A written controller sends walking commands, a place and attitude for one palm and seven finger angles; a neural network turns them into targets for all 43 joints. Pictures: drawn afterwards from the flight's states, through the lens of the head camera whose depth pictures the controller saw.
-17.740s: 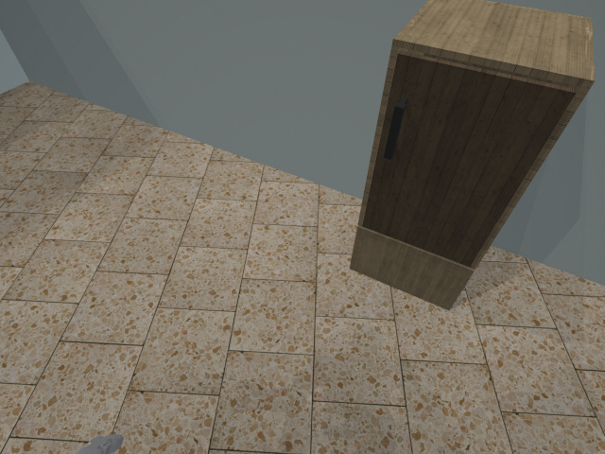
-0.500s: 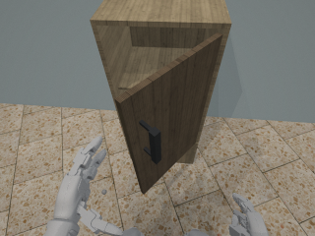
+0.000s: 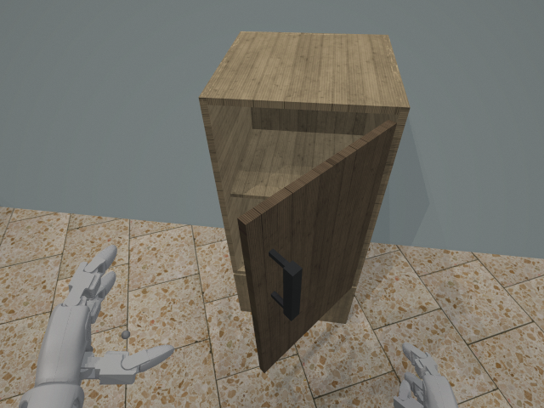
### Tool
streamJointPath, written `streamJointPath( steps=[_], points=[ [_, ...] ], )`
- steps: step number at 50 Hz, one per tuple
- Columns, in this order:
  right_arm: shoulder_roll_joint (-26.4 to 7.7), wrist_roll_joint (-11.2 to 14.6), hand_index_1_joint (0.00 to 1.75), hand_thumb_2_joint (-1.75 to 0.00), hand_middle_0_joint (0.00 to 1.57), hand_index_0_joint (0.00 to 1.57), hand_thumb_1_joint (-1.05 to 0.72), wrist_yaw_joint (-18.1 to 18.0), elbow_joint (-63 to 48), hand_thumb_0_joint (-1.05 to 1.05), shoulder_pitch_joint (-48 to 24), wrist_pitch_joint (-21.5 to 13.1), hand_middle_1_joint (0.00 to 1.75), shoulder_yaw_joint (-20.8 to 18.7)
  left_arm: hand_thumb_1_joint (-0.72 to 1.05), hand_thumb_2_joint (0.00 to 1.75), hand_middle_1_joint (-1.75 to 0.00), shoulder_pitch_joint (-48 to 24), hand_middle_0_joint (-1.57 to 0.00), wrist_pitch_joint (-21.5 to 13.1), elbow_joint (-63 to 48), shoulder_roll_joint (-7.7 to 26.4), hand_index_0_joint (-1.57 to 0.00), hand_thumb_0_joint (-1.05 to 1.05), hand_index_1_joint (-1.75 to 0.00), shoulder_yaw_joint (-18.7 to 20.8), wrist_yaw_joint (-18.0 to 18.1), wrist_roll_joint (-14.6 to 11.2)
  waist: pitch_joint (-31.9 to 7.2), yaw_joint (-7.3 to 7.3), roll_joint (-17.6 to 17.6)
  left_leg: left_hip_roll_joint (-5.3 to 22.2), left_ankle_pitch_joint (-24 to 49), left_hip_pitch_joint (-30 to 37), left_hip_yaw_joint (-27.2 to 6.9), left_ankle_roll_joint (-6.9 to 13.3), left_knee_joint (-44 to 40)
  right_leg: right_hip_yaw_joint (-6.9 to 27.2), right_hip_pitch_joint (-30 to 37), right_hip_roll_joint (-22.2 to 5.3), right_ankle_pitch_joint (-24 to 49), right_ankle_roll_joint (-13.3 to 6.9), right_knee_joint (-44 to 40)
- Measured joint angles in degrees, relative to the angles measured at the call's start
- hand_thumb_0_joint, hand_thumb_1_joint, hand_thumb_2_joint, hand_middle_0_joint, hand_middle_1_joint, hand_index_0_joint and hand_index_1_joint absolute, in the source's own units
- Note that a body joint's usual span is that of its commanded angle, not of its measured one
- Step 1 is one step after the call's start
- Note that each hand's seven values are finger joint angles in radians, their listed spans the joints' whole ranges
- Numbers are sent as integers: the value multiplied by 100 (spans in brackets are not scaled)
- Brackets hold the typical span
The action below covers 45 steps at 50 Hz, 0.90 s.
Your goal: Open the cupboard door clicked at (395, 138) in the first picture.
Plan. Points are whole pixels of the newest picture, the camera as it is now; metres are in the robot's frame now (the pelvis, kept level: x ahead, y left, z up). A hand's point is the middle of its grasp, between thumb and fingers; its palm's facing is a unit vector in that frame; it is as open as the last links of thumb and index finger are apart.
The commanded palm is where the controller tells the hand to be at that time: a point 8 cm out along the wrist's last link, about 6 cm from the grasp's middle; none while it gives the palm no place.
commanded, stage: draw the hand back to the body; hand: left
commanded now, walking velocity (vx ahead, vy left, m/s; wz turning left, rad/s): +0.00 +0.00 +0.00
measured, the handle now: (283, 285) +0.34 +0.02 -0.03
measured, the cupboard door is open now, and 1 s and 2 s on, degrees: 51 51 51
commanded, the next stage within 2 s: step back with the hand held close in 0.76 s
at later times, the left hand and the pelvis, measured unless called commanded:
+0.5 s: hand (31, 279) +0.19 +0.27 +0.19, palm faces +0.49 -0.78 -0.39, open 8.0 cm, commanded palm +0.14 +0.30 +0.20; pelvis +0.00 +0.00 +0.03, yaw -1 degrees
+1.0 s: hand (54, 287) +0.19 +0.25 +0.18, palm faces +0.44 -0.79 -0.42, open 7.4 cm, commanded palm +0.13 +0.28 +0.20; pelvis -0.01 -0.02 +0.03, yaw +0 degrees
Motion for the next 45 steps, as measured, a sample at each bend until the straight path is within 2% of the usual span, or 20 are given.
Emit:
streamJointPath(
  steps=[12, 23, 29, 34, 45],
  points=[
    [10, -64, 30, -90, 21, 21, -90, 107, 532, 2, -245, -271, 30, 6, 36, 67, -30, -341, -19, -142, -99, 193, -19, 0, -30, 851, 36, -77, 308, 92, -24, -35, 424, 1075, 78, 21, -1046, 68, 1044, 7, 441, 40, -1032],
    [-89, -94, 30, -90, 21, 21, -90, 191, 801, 2, -426, -333, 30, -147, 73, 83, -30, -705, -20, -326, -88, 352, -20, 0, -30, 1606, 35, -156, 516, 183, -46, -4, 710, 1579, 90, -20, -1626, 75, 1544, 62, 737, 4, -1621],
    [-96, -111, 30, -90, 21, 21, -90, 238, 850, 2, -480, -257, 30, -201, 84, 87, -30, -708, -21, -328, 107, 147, -20, 1, -30, 1442, -42, -168, 626, 168, -38, 8, 834, 1678, 94, -43, -1818, 77, 1617, 81, 833, -25, -1762],
    [-57, -127, 30, -90, 21, 21, -90, 209, 920, 2, -444, -264, 30, -208, 87, 89, -30, -600, -21, -271, 85, 155, -21, 1, -30, 1322, -76, -147, 656, 170, -75, 56, 869, 1749, 81, -88, -1885, 65, 1690, 132, 866, -72, -1835],
    [-45, -118, 30, -90, 21, 21, -90, 192, 1015, 2, -500, -299, 30, -243, 89, 90, -30, -745, -21, -389, 180, 226, -21, 1, -30, 1467, -64, -172, 682, 168, 35, 128, 932, 1877, 47, -160, -1987, 30, 1828, 208, 920, -143, -1948]
  ],
)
